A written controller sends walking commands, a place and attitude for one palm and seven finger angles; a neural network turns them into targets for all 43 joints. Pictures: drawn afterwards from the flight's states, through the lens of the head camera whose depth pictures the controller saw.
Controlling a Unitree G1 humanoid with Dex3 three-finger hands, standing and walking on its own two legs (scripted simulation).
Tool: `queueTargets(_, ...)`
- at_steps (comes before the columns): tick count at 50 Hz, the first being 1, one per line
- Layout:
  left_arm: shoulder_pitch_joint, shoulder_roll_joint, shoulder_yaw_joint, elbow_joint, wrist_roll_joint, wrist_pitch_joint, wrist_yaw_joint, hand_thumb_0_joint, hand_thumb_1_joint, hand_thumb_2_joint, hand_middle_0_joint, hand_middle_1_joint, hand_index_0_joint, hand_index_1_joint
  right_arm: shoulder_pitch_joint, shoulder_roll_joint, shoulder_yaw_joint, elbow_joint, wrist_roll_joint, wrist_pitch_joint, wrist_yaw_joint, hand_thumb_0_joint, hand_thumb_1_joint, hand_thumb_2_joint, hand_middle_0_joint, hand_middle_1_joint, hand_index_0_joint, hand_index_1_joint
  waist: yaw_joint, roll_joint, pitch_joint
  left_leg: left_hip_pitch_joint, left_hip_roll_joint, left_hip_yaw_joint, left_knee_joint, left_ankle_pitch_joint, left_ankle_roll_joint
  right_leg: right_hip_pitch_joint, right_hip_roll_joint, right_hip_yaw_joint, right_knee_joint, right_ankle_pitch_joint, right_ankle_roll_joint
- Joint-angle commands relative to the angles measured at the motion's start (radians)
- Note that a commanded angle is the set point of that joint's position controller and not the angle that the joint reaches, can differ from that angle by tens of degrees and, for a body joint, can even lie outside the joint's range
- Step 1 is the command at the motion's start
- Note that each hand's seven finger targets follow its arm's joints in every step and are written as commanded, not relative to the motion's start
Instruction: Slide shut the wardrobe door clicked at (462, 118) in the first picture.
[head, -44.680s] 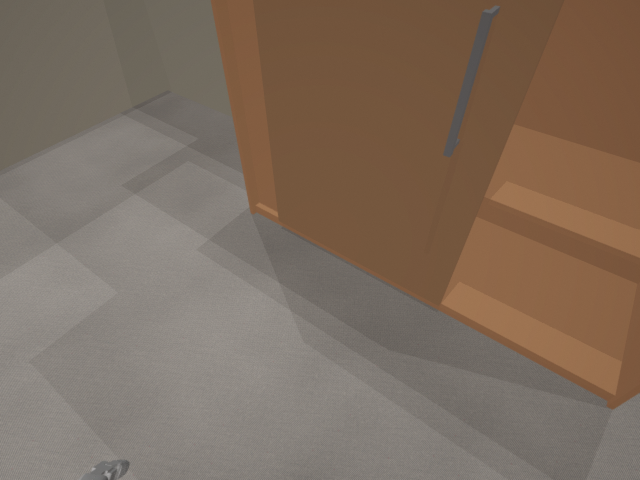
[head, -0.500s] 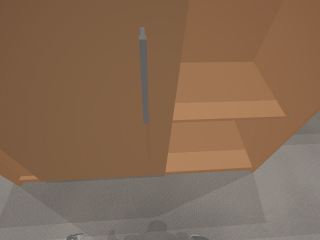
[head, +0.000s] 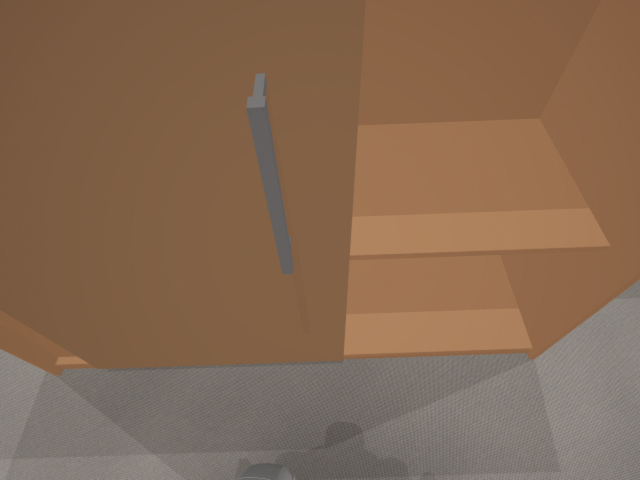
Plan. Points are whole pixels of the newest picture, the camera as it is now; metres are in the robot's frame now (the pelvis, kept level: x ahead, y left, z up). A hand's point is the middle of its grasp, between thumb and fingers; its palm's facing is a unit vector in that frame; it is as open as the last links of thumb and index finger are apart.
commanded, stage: come to a stop and stand still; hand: left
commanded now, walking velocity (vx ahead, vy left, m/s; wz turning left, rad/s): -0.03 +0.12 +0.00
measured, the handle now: (276, 195) +0.44 +0.09 +0.09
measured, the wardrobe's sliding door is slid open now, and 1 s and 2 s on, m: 0.59 0.59 0.59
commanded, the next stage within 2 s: look again from close up in 1.52 s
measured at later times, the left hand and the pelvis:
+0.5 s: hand out of the picture -0.01 +0.27 -0.16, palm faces +0.01 -0.96 -0.26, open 7.4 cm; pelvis -0.04 +0.07 +0.00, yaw -2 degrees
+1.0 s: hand out of the picture -0.03 +0.24 -0.17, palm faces -0.03 -0.98 -0.20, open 7.4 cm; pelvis -0.03 +0.06 +0.01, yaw -2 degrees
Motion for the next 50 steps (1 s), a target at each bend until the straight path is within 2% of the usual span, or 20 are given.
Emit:
queueTargets(1, 0.067, 0.176, 0.042, -0.039, -0.001, -0.008, 0.025, 0.000, 0.900, 0.900, -0.200, -0.300, -0.200, -0.300, 0.055, -0.073, -0.015, -0.041, 0.002, -0.007, 0.007, 0.000, -0.900, -0.900, 0.200, 0.300, 0.200, 0.300, 0.001, -0.202, -0.180, -0.133, 0.012, -0.059, 0.232, 0.003, -0.022, 0.186, -0.300, 0.224, -0.138, 0.898, -0.179)
queueTargets(5, 0.119, 0.186, 0.045, -0.027, 0.004, -0.014, 0.025, 0.000, 0.900, 0.900, -0.200, -0.300, -0.200, -0.300, 0.001, -0.059, -0.001, -0.049, 0.001, -0.014, 0.017, 0.000, -0.900, -0.900, 0.200, 0.300, 0.200, 0.300, 0.023, -0.192, -0.174, -0.090, 0.017, -0.022, 0.027, 0.030, -0.033, 0.200, -0.287, 0.220, -0.153, 0.790, -0.170)
queueTargets(8, 0.105, 0.201, 0.045, -0.019, 0.008, -0.011, 0.018, 0.000, 0.900, 0.900, -0.200, -0.300, -0.200, -0.300, 0.024, -0.051, 0.007, -0.036, 0.005, -0.024, 0.020, 0.000, -0.900, -0.900, 0.200, 0.300, 0.200, 0.300, 0.009, -0.214, -0.153, 0.015, 0.016, 0.018, -0.215, 0.068, -0.023, 0.148, -0.259, 0.206, -0.164, 0.629, -0.147)
queueTargets(9, 0.130, 0.216, 0.029, -0.058, 0.008, -0.033, 0.067, 0.000, 0.900, 0.900, -0.200, -0.300, -0.200, -0.300, 0.038, -0.092, 0.009, -0.123, 0.018, -0.060, 0.015, 0.000, -0.900, -0.900, 0.200, 0.300, 0.200, 0.300, -0.022, -0.105, -0.346, 0.019, -0.019, 0.065, -0.317, 0.065, -0.035, 0.317, -0.272, 0.310, 0.008, 1.207, -0.109)
queueTargets(10, 0.142, 0.249, 0.029, -0.101, 0.002, -0.032, 0.058, 0.000, 0.900, 0.900, -0.200, -0.300, -0.200, -0.300, 0.066, -0.063, 0.010, -0.132, 0.017, -0.070, 0.015, 0.000, -0.900, -0.900, 0.200, 0.300, 0.200, 0.300, -0.012, -0.094, -0.383, 0.070, -0.017, 0.054, -0.433, 0.239, 0.013, 0.315, -0.221, 0.192, 0.108, 1.061, -0.070)
queueTargets(11, 0.109, 0.204, 0.017, -0.103, -0.015, -0.023, 0.047, 0.000, 0.900, 0.900, -0.200, -0.300, -0.200, -0.300, 0.105, -0.100, 0.015, -0.127, 0.003, -0.068, 0.016, 0.000, -0.900, -0.900, 0.200, 0.300, 0.200, 0.300, -0.035, 0.036, -0.345, 0.167, 0.018, 0.053, -0.516, 0.411, 0.025, 0.201, -0.160, 0.132, 0.140, 0.739, -0.039)
queueTargets(12, 0.134, 0.156, 0.010, -0.105, -0.019, -0.010, 0.040, 0.000, 0.900, 0.900, -0.200, -0.300, -0.200, -0.300, 0.092, -0.131, 0.015, -0.141, -0.006, -0.068, 0.016, 0.000, -0.900, -0.900, 0.200, 0.300, 0.200, 0.300, -0.008, 0.125, -0.294, 0.190, 0.135, -0.052, -0.495, 0.616, 0.060, 0.055, -0.093, 0.062, 0.123, 0.349, 0.001)
queueTargets(13, 0.162, 0.131, 0.002, -0.105, -0.014, 0.000, 0.038, 0.000, 0.900, 0.900, -0.200, -0.300, -0.200, -0.300, 0.058, -0.151, 0.017, -0.167, -0.012, -0.060, 0.016, 0.000, -0.900, -0.900, 0.200, 0.300, 0.200, 0.300, 0.018, 0.103, -0.209, 0.124, 0.215, -0.103, -0.476, 0.676, 0.106, -0.009, -0.060, 0.037, 0.062, 0.075, 0.013)
queueTargets(14, 0.172, 0.113, -0.004, -0.105, -0.005, -0.004, 0.035, 0.000, 0.900, 0.900, -0.200, -0.300, -0.200, -0.300, 0.050, -0.142, 0.021, -0.176, -0.013, -0.057, 0.011, 0.000, -0.900, -0.900, 0.200, 0.300, 0.200, 0.300, 0.021, 0.005, -0.118, 0.073, 0.191, -0.080, -0.447, 0.649, 0.101, -0.039, -0.045, 0.042, 0.013, 0.087, 0.010)
queueTargets(15, 0.137, 0.117, -0.011, -0.099, 0.000, 0.002, 0.030, 0.000, 0.900, 0.900, -0.200, -0.300, -0.200, -0.300, 0.065, -0.136, 0.024, -0.173, -0.009, -0.064, 0.012, 0.000, -0.900, -0.900, 0.200, 0.300, 0.200, 0.300, -0.002, 0.100, -0.060, 0.032, 0.163, -0.103, -0.487, 0.626, 0.085, -0.043, -0.043, 0.035, 0.028, 0.068, 0.010)
queueTargets(16, 0.138, 0.120, -0.013, -0.097, -0.005, 0.007, 0.025, 0.000, 0.900, 0.900, -0.200, -0.300, -0.200, -0.300, 0.070, -0.139, 0.029, -0.159, -0.011, -0.065, 0.013, 0.000, -0.900, -0.900, 0.200, 0.300, 0.200, 0.300, 0.007, 0.174, -0.037, 0.001, 0.167, -0.123, -0.536, 0.604, 0.091, -0.023, -0.026, 0.032, 0.046, 0.011, 0.012)
queueTargets(17, 0.150, 0.123, -0.019, -0.090, -0.007, 0.010, 0.020, 0.000, 0.900, 0.900, -0.200, -0.300, -0.200, -0.300, 0.056, -0.144, 0.031, -0.160, -0.009, -0.067, 0.012, 0.000, -0.900, -0.900, 0.200, 0.300, 0.200, 0.300, 0.014, 0.153, -0.022, -0.015, 0.168, -0.133, -0.574, 0.492, 0.096, -0.021, -0.018, 0.032, 0.050, -0.029, 0.014)
queueTargets(19, 0.169, 0.122, -0.027, -0.082, -0.005, 0.010, 0.011, 0.000, 0.900, 0.900, -0.200, -0.300, -0.200, -0.300, 0.038, -0.146, 0.034, -0.163, -0.006, -0.066, 0.016, 0.000, -0.900, -0.900, 0.200, 0.300, 0.200, 0.300, 0.024, 0.042, -0.010, -0.047, 0.141, -0.133, -0.618, 0.171, 0.086, -0.018, -0.029, 0.058, -0.008, -0.009, 0.008)
queueTargets(20, 0.165, 0.123, -0.029, -0.083, -0.003, 0.008, 0.007, 0.000, 0.900, 0.900, -0.200, -0.300, -0.200, -0.300, 0.047, -0.145, 0.034, -0.162, -0.006, -0.065, 0.019, 0.000, -0.900, -0.900, 0.200, 0.300, 0.200, 0.300, 0.017, 0.008, -0.002, -0.054, 0.123, -0.134, -0.641, 0.063, 0.077, -0.029, -0.031, 0.076, -0.032, -0.013, 0.004)
queueTargets(23, 0.174, 0.126, -0.030, -0.084, -0.002, 0.004, 0.002, 0.000, 0.900, 0.900, -0.200, -0.300, -0.200, -0.300, 0.071, -0.148, 0.034, -0.140, -0.008, -0.067, 0.022, 0.000, -0.900, -0.900, 0.200, 0.300, 0.200, 0.300, 0.014, 0.003, -0.009, -0.052, 0.114, -0.140, -0.683, -0.022, 0.074, -0.038, -0.033, 0.079, -0.043, -0.020, 0.006)
queueTargets(27, 0.194, 0.118, -0.030, -0.078, -0.001, -0.002, 0.000, 0.000, 0.900, 0.900, -0.200, -0.300, -0.200, -0.300, 0.082, -0.137, 0.034, -0.118, -0.009, -0.073, 0.022, 0.000, -0.900, -0.900, 0.200, 0.300, 0.200, 0.300, 0.016, -0.017, -0.035, -0.029, 0.109, -0.141, -0.692, -0.020, 0.077, -0.038, -0.031, 0.099, -0.063, -0.017, 0.005)
queueTargets(29, 0.198, 0.115, -0.034, -0.068, -0.003, -0.007, 0.000, 0.000, 0.900, 0.900, -0.200, -0.300, -0.200, -0.300, 0.091, -0.138, 0.037, -0.103, -0.009, -0.078, 0.021, 0.000, -0.900, -0.900, 0.200, 0.300, 0.200, 0.300, 0.013, -0.003, -0.045, 0.012, 0.107, -0.139, -0.690, 0.017, 0.075, -0.053, -0.035, 0.120, -0.079, 0.002, 0.002)
queueTargets(35, 0.198, 0.111, -0.042, -0.026, -0.007, -0.021, 0.001, 0.000, 0.900, 0.900, -0.200, -0.300, -0.200, -0.300, 0.122, -0.137, 0.048, -0.042, -0.003, -0.089, 0.017, 0.000, -0.900, -0.900, 0.200, 0.300, 0.200, 0.300, 0.006, -0.038, -0.060, 0.062, 0.107, -0.123, -0.684, 0.108, 0.070, -0.035, -0.054, 0.150, -0.113, 0.058, -0.001)
queueTargets(44, 0.200, 0.106, -0.051, 0.038, -0.013, -0.027, 0.006, 0.000, 0.900, 0.900, -0.200, -0.300, -0.200, -0.300, 0.148, -0.120, 0.060, 0.042, 0.003, -0.100, 0.009, 0.000, -0.900, -0.900, 0.200, 0.300, 0.200, 0.300, 0.002, -0.022, -0.060, 0.112, 0.103, -0.079, -0.656, 0.251, 0.060, -0.003, -0.069, 0.155, -0.130, 0.148, 0.005)
queueTargets(50, 0.188, 0.101, -0.053, 0.057, -0.015, -0.029, 0.009, 0.000, 0.900, 0.900, -0.200, -0.300, -0.200, -0.300, 0.157, -0.106, 0.063, 0.073, 0.005, -0.100, 0.006, 0.000, -0.900, -0.900, 0.200, 0.300, 0.200, 0.300, -0.002, -0.047, -0.068, 0.142, 0.101, -0.053, -0.624, 0.323, 0.054, 0.006, -0.073, 0.160, -0.140, 0.182, 0.009)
